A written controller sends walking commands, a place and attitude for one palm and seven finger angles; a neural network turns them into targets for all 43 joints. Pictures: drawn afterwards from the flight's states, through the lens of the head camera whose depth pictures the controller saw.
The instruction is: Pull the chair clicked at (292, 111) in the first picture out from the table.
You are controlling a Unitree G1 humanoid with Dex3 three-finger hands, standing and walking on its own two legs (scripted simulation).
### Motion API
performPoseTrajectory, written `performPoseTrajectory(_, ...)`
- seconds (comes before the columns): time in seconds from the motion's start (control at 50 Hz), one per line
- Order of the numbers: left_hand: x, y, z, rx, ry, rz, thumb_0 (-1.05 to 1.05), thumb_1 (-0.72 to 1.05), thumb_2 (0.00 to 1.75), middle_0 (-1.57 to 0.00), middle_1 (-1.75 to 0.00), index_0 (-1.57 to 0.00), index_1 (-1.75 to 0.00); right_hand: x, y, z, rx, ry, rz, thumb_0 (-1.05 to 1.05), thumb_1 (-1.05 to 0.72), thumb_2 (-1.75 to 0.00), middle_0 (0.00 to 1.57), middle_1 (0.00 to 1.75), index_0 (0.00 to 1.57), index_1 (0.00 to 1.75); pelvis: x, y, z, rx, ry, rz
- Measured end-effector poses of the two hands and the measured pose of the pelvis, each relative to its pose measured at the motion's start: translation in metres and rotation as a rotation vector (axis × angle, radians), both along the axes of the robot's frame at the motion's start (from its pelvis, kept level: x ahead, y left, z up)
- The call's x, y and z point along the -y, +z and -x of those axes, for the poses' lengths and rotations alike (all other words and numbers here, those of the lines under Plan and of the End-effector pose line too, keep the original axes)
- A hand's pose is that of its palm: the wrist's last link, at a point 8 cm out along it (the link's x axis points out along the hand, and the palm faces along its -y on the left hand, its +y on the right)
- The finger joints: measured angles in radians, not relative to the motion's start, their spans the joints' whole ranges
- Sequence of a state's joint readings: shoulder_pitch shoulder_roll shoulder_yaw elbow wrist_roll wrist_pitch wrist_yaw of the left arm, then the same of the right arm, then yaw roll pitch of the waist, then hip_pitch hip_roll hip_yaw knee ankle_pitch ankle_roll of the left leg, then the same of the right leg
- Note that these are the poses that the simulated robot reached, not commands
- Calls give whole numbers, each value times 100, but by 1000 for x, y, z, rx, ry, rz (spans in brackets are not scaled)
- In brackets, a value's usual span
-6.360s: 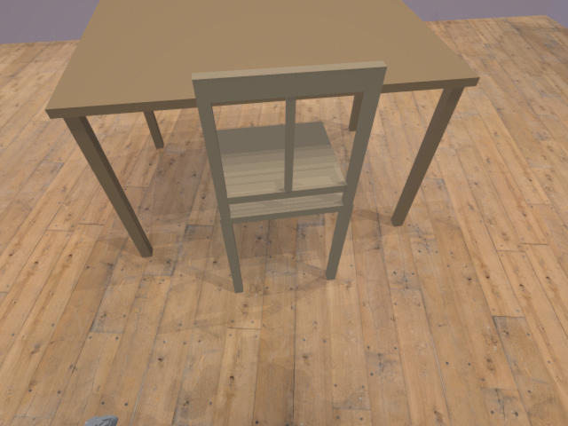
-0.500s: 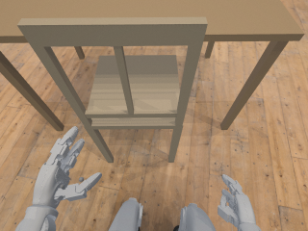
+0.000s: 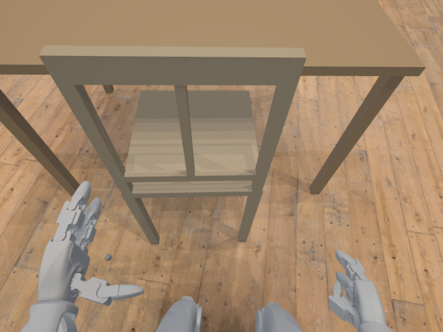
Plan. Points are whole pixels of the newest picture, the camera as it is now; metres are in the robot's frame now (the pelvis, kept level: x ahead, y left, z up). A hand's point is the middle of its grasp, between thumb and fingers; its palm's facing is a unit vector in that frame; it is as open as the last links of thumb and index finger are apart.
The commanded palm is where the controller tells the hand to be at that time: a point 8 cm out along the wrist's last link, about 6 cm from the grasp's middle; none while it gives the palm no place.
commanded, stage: raise the hand toward the chair's back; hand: left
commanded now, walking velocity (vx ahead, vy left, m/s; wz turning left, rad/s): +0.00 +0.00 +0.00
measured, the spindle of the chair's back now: (186, 136) +0.49 +0.12 +0.02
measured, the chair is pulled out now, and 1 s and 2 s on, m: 0.00 0.00 0.00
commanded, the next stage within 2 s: aim the fingers beside a spindle in 0.90 s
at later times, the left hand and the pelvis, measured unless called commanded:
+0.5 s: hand (98, 235) +0.25 +0.21 +0.06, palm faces +0.10 -0.99 -0.06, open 16.9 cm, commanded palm +0.23 +0.27 +0.06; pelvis +0.01 +0.01 +0.01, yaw +0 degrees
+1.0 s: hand (105, 240) +0.25 +0.20 +0.06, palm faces +0.10 -0.99 -0.06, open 16.9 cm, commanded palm +0.22 +0.25 +0.06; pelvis +0.00 +0.00 +0.01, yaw +0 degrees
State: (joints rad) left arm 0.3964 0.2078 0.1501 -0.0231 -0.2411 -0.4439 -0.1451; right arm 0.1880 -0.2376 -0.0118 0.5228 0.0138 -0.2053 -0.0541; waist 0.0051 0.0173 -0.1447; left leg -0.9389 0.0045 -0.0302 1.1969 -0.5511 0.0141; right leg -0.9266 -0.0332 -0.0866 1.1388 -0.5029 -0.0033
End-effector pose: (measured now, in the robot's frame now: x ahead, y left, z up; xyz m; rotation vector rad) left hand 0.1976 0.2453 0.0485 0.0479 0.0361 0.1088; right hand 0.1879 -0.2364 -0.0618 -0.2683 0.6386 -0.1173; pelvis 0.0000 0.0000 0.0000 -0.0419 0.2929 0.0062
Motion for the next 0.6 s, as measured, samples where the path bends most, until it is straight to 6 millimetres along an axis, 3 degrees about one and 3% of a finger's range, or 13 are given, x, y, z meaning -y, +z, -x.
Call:
performPoseTrajectory(0.12,-7,1,-5,-17,-6,-2,-1,-42,33,-7,-10,-7,-9,-22,1,-8,4,46,-32,1,-90,-89,20,30,21,30,-4,2,-1,4,4,5)
performPoseTrajectory(0.22,-13,7,-10,-10,-5,-10,-1,-47,31,-7,-9,-7,-8,-28,-1,-4,-21,52,-42,1,-90,-89,20,30,21,30,-7,4,-3,6,6,8)
performPoseTrajectory(0.6,-16,11,-30,-12,-14,-5,-2,-50,30,-7,-8,-6,-8,2,-1,25,-100,-33,5,1,-90,-89,20,30,21,30,-5,12,-6,10,-3,1)
